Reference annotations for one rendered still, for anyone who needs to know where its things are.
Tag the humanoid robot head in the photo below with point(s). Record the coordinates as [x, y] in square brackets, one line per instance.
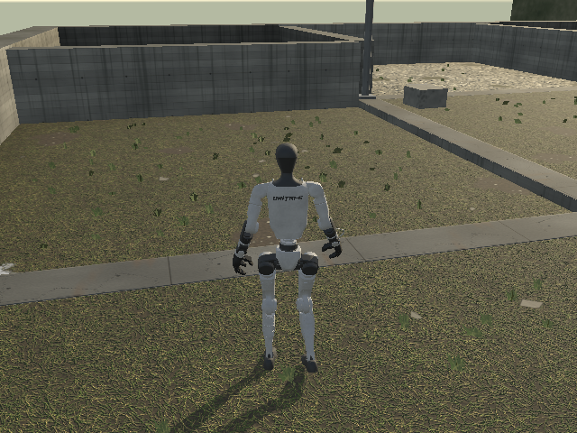
[286, 156]

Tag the robot right hand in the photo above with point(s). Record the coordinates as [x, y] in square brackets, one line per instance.
[338, 249]

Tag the robot left foot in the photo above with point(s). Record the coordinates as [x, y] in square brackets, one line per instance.
[269, 362]

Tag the right robot forearm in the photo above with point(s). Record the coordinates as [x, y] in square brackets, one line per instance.
[332, 235]

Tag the robot right upper arm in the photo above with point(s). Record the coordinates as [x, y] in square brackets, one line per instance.
[316, 191]

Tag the robot left hand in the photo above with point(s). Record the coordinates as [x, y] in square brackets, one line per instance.
[241, 261]

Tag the robot left upper arm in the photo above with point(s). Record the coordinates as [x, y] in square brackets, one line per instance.
[259, 191]

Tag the left robot forearm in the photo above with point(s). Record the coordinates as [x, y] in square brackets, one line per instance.
[244, 242]

